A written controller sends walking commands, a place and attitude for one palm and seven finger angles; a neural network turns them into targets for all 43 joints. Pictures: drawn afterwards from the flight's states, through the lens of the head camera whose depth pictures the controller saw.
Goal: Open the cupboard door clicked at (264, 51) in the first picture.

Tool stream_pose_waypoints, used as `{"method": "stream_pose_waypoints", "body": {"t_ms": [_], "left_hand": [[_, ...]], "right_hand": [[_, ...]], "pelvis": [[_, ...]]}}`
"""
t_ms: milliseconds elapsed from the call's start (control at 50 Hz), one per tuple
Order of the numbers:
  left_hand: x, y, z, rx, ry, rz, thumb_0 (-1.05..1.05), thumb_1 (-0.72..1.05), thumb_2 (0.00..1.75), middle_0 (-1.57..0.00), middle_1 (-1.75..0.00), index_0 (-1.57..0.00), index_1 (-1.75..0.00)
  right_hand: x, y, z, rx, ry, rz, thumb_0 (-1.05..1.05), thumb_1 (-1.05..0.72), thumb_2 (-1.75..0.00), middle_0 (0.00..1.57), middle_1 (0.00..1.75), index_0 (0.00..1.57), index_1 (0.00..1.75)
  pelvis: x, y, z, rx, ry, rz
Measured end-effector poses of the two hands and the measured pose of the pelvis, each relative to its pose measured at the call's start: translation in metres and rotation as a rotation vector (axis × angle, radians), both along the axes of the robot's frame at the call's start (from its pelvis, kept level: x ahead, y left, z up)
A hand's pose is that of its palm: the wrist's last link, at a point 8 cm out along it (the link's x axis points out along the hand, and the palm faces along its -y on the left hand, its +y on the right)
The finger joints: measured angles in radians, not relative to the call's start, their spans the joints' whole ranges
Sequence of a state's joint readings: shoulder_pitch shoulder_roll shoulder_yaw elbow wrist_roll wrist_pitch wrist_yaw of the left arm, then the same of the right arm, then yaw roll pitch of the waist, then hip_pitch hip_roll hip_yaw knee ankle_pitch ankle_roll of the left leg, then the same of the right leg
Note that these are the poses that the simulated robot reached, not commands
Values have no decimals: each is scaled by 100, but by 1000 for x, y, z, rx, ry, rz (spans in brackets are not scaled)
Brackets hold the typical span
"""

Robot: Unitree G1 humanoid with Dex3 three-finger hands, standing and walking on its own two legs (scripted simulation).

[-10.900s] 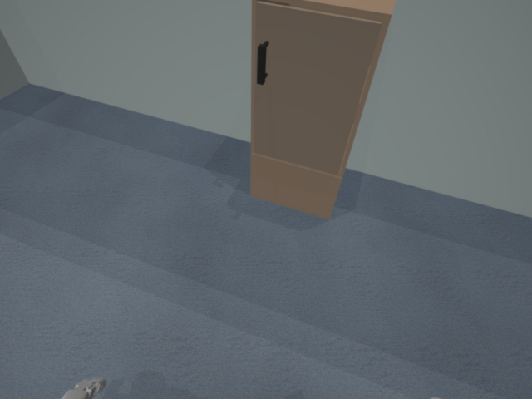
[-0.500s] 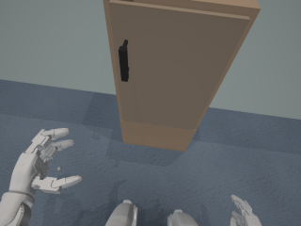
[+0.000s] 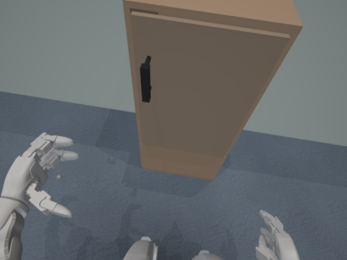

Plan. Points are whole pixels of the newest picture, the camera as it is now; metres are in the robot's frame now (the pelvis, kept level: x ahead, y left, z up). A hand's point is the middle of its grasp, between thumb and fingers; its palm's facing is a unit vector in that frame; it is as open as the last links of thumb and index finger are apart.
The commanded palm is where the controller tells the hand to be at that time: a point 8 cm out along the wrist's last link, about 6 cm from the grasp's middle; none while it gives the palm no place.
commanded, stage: raise the hand with hooked fingers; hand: left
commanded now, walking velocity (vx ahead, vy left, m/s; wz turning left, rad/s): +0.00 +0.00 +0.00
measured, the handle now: (147, 79) +0.59 +0.12 +0.04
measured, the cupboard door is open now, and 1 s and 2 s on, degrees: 0 0 0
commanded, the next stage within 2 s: move the hooked fingers beside the handle in 0.64 s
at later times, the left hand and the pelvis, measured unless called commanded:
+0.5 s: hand (65, 165) +0.29 +0.25 +0.06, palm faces -0.06 -1.00 -0.04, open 14.0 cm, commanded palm +0.27 +0.30 +0.06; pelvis +0.00 -0.02 +0.00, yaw -1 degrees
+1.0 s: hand (76, 152) +0.32 +0.24 +0.05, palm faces -0.10 -0.99 +0.00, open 14.0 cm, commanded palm +0.31 +0.29 +0.06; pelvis -0.01 -0.01 +0.00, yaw +0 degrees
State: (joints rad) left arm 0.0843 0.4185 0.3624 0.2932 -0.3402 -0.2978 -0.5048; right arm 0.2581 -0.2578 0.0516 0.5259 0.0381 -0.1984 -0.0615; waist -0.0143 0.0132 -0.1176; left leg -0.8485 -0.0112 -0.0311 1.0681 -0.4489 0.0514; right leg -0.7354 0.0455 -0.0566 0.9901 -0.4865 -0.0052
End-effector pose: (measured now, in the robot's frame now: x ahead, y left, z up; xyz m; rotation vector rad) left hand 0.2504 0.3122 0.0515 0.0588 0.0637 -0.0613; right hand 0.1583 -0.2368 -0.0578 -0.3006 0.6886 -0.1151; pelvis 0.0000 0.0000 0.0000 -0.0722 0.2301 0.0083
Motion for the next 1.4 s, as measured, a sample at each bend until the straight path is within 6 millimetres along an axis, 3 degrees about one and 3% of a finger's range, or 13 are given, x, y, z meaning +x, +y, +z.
{"method": "stream_pose_waypoints", "body": {"t_ms": [180,380,840,1120,1260,1400], "left_hand": [[22,10,15,-9,-9,6,-2,-49,30,-30,-120,-30,-119],[26,-8,6,-29,-7,-16,-2,-49,30,-30,-120,-30,-120],[19,-4,4,-38,-29,-12,-2,-50,30,-30,-120,-30,-120],[87,-22,3,-48,-25,-50,-2,-50,30,-30,-120,-30,-120],[105,-21,4,-45,-17,-25,-2,-49,30,-30,-120,-30,-120],[122,-34,-5,-52,-8,-38,-2,-50,30,-29,-120,-30,-120]], "right_hand": [[-15,-19,-6,-1,55,-45,2,-90,-90,21,30,20,30],[-27,-35,-5,-11,70,-77,2,-90,-90,21,30,20,30],[-19,-22,-6,-1,42,-50,2,-90,-90,21,30,20,30],[-40,-19,-16,-11,134,-97,2,-90,-90,21,30,20,30],[-56,-22,-21,-1,213,-134,2,-90,-90,21,30,20,30],[-66,-26,-29,-11,281,-152,2,-90,-90,21,30,20,30]], "pelvis": [[5,-9,3,7,5,-6],[5,-14,2,18,13,-21],[-2,-10,0,10,2,-10],[-1,-3,-2,10,32,-20],[6,-1,-1,12,48,-29],[8,-1,-3,12,64,-27]]}}
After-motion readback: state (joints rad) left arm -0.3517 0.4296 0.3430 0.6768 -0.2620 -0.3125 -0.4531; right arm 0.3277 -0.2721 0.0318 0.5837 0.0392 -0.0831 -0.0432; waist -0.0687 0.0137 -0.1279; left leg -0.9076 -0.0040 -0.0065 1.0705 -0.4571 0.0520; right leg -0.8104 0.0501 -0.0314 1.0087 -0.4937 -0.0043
